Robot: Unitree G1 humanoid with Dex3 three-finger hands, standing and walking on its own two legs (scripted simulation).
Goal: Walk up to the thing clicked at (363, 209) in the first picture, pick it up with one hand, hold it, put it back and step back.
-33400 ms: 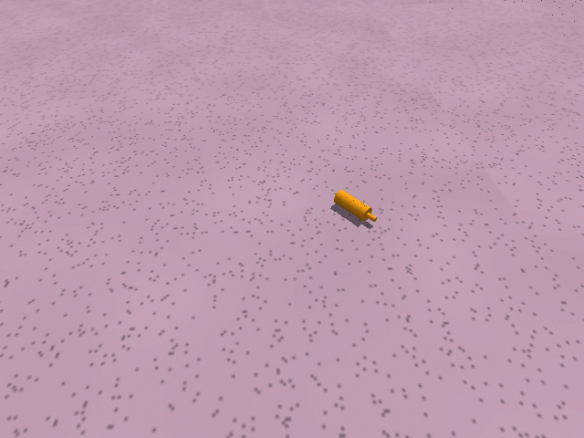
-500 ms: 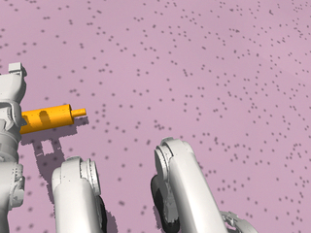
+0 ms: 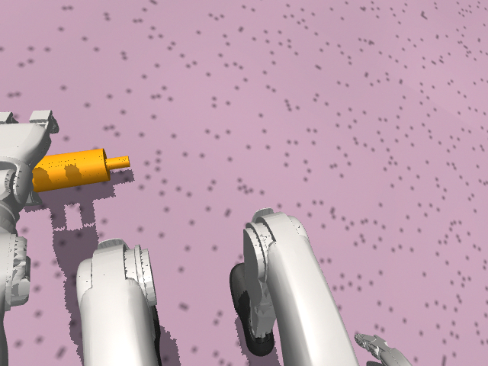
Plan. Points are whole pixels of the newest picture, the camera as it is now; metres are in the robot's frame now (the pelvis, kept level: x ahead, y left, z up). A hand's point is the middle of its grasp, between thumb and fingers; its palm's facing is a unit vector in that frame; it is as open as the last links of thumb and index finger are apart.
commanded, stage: home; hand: left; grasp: from above
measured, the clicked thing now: (73, 169) +0.51 +0.24 -0.31
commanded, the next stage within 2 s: none
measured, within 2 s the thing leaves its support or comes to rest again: neither
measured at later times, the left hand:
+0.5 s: hand (10, 171) +0.43 +0.26 -0.06, palm faces -0.30 -0.55 -0.78, open 8.6 cm
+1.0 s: hand out of the picture +0.29 +0.21 +0.16, palm faces +0.09 -0.95 -0.29, open 7.4 cm
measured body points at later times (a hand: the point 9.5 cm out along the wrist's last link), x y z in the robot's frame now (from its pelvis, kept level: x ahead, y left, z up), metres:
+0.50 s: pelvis +0.02 +0.01 +0.08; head +0.23 +0.05 +0.47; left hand +0.44 +0.28 -0.02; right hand +0.11 -0.25 -0.05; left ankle +0.09 +0.12 -0.31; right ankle +0.11 -0.12 -0.31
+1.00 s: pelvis +0.04 +0.00 +0.25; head +0.15 +0.03 +0.69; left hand +0.28 +0.26 +0.18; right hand +0.26 -0.21 +0.17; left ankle +0.09 +0.12 -0.31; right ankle +0.11 -0.12 -0.31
